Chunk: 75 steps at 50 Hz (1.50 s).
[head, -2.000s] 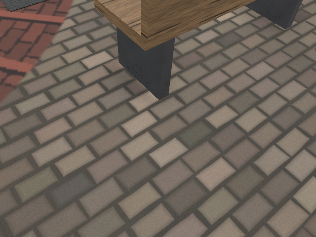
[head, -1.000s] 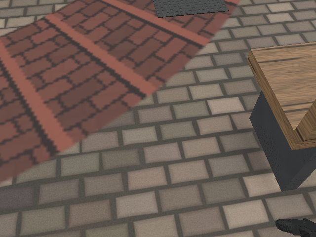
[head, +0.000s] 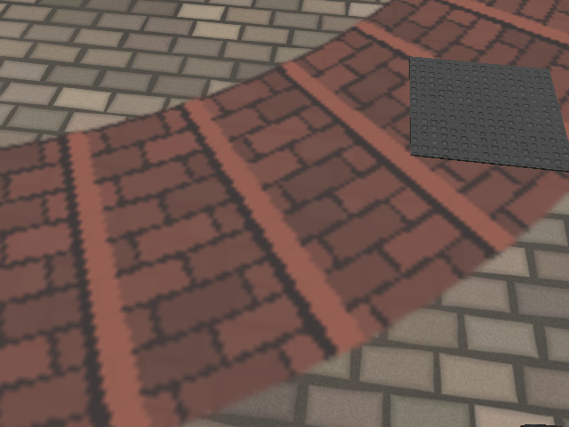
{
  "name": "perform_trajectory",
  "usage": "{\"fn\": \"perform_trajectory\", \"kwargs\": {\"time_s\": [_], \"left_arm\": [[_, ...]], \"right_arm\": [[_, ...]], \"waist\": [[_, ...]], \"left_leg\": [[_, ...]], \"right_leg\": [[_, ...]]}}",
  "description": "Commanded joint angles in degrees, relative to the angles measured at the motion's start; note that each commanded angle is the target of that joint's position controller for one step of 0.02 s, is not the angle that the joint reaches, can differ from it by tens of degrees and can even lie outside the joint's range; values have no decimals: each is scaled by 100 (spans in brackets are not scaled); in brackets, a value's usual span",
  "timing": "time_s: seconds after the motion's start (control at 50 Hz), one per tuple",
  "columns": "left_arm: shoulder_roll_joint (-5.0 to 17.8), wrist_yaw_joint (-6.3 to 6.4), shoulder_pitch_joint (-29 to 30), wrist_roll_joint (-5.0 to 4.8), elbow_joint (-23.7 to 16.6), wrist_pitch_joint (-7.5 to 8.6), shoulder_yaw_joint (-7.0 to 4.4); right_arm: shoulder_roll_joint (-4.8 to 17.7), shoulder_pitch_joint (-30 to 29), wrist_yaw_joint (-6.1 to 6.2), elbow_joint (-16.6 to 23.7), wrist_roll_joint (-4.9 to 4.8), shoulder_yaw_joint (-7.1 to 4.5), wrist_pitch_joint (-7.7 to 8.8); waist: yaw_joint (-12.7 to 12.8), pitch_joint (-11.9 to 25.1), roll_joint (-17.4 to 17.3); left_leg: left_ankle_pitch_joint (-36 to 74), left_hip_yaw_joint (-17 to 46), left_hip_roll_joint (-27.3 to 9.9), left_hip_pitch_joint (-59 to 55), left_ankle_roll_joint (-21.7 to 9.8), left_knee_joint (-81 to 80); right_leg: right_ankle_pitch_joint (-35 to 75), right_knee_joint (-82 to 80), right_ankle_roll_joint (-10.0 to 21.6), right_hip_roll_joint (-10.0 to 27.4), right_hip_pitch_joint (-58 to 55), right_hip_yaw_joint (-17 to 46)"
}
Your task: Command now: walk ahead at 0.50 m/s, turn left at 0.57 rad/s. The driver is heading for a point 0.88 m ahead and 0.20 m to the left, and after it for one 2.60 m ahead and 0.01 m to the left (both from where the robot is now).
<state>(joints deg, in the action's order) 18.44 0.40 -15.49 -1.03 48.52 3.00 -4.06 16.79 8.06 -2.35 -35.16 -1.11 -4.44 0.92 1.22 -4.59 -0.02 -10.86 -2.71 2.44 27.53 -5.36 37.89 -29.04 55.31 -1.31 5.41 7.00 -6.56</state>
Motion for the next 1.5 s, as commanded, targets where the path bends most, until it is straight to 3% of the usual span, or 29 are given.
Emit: {"fn": "perform_trajectory", "kwargs": {"time_s": [0.02,0.06,0.16,0.32,0.38,0.42,0.44,0.46,0.48,0.5,0.52,0.56,0.6,0.7,0.84,0.9,0.94,0.96,0.98,1.0,1.02,1.04,1.08,1.14,1.3,1.4,1.46,1.48,1.5], "left_arm": [[721,-129,710,-183,-998,476,-70],[744,-46,610,87,-836,492,-110],[531,7,717,204,-870,245,-105],[319,-152,2101,96,-1404,348,27],[533,-201,1895,65,-1398,405,-58],[736,-165,1102,87,-1226,477,-185],[934,-135,405,181,-1183,504,-258],[1354,-101,-368,328,-1088,487,-363],[1264,-158,-600,233,-898,425,-373],[736,-134,-280,148,-1043,381,-238],[471,-93,-53,131,-1081,322,-162],[283,-40,277,207,-1021,301,-75],[265,-35,332,156,-943,323,-88],[599,-27,285,144,-657,346,-210],[878,35,-122,32,-311,173,-262],[1119,39,-112,-114,-284,82,-335],[1144,66,14,-171,-299,-24,-318],[961,87,-7,-104,-290,-23,-222],[202,11,-576,228,-518,52,31],[306,-86,-656,124,-508,283,98],[812,-141,167,-183,-623,383,-58],[721,-146,429,-259,-728,428,-19],[670,-103,280,-85,-485,351,-29],[472,-128,-100,-61,-283,93,-12],[141,-201,943,25,-541,102,69],[223,-437,1153,92,-857,131,59],[668,-488,29,127,-723,93,-162],[940,-400,-533,141,-639,95,-277],[1515,-277,-559,171,-762,65,-376]], "right_arm": [[1061,1520,29,64,5,-309,240],[728,834,60,154,9,-203,292],[871,781,209,85,42,-208,382],[965,1354,307,-310,-36,-237,253],[939,1387,370,-340,-64,-251,152],[841,1184,369,-286,-84,-222,118],[572,1141,322,-192,-24,-112,125],[187,1751,321,-99,12,4,139],[332,2210,341,-80,-90,51,188],[869,1823,347,-191,-146,-73,182],[990,1212,370,-106,-80,-122,123],[865,789,343,23,-4,-154,91],[630,922,280,4,-87,-120,54],[380,539,237,216,-50,-50,5],[244,-681,-18,583,-59,6,64],[434,-547,-85,653,-45,-93,9],[806,521,-53,431,-32,-315,-34],[1068,1571,43,119,-71,-480,-47],[1653,1723,136,17,-101,-544,-13],[1462,1741,101,232,-66,-428,120],[1058,1619,38,62,11,-302,216],[990,1278,29,23,36,-262,276],[587,579,46,61,106,-127,332],[573,486,68,-99,138,-104,457],[618,580,241,-569,224,-70,516],[841,689,391,-812,107,-134,285],[940,440,538,-730,48,-173,83],[865,480,557,-683,59,-131,69],[324,1200,497,-531,308,34,130]], "waist": [[-730,1421,-515],[-245,743,-82],[-74,530,-132],[-579,278,-527],[-436,388,-665],[-43,737,-898],[324,1510,-605],[266,2470,672],[83,2711,1980],[216,1849,1118],[305,1122,559],[106,477,470],[-11,396,686],[-17,230,464],[388,-141,276],[121,116,462],[-580,743,548],[-1116,1252,237],[-597,1715,-1464],[-605,2883,-1286],[-835,2109,-561],[-658,1359,-478],[-241,818,-265],[0,728,-313],[-387,-10,-297],[-406,155,-407],[216,841,-490],[525,1197,-101],[31,1921,1387]], "left_leg": [[-1315,4199,-1918,-4116,-1457,-2296],[33,3038,-1444,-2645,-1123,-2333],[1698,2144,-1070,-1651,-1108,-2570],[675,2111,-810,-1374,-637,-2231],[773,2615,-1046,-2099,-529,-1692],[1361,2606,-855,-2196,-317,-1003],[1161,2310,-550,-1787,-135,196],[-627,1601,186,-84,257,2105],[-2340,1452,225,1266,352,3386],[-1909,1545,-160,1704,388,3878],[-1421,1253,-372,1774,438,3909],[-798,1146,-673,1434,480,3279],[-658,967,-823,1093,535,3000],[184,866,-938,1378,603,1927],[1285,191,-735,928,376,100],[433,-65,-409,375,67,-168],[47,-272,18,-1029,-275,-361],[359,25,45,-2719,-519,-663],[171,2571,-1450,-4795,-1262,-762],[-1185,5082,-2344,-5215,-1973,-1852],[-1082,4322,-2146,-4686,-1507,-2165],[-550,3491,-1992,-3894,-1256,-2179],[715,2283,-1582,-2598,-940,-2298],[1527,1540,-1461,-2030,-926,-2712],[2034,-152,-1133,-1891,-438,-3061],[3576,-332,-1501,-2912,-277,-2151],[4934,-413,-1419,-3089,24,-375],[4114,-553,-1053,-2560,323,955],[-312,-522,-232,-627,771,3056]], "right_leg": [[168,2313,276,-272,4014,1206],[888,1262,243,130,3385,1237],[1758,102,-162,93,2948,1063],[3515,-2420,-229,-495,2166,989],[2796,-2767,-66,-542,2066,1111],[2674,-3121,231,-535,1123,996],[2595,-2950,576,35,-286,1434],[1963,-2932,1261,1341,-2494,3314],[697,-3564,1713,2064,-3030,5456],[30,-3748,1491,1853,-2367,4860],[418,-3789,1278,1557,-1631,3850],[1609,-4107,1125,1053,-508,2605],[1996,-4375,1076,855,-154,1958],[3318,-4642,1238,922,-255,941],[3654,-4636,922,940,-678,-123],[5534,-3930,805,1044,-1192,-392],[6897,-2361,703,958,-1057,-539],[6120,-963,527,761,-76,-609],[1027,1162,211,-17,2374,-518],[-641,2209,175,-619,3156,836],[-124,2297,264,-322,3629,1132],[341,1926,348,-81,3709,1041],[1081,1196,287,345,3071,1070],[1562,829,114,419,2634,1050],[3972,-1620,-3,-16,2760,852],[3376,-2259,221,-280,2760,538],[2649,-2429,530,-765,1616,264],[3840,-2896,742,-718,584,574],[6592,-2258,1601,708,-1390,2443]]}}
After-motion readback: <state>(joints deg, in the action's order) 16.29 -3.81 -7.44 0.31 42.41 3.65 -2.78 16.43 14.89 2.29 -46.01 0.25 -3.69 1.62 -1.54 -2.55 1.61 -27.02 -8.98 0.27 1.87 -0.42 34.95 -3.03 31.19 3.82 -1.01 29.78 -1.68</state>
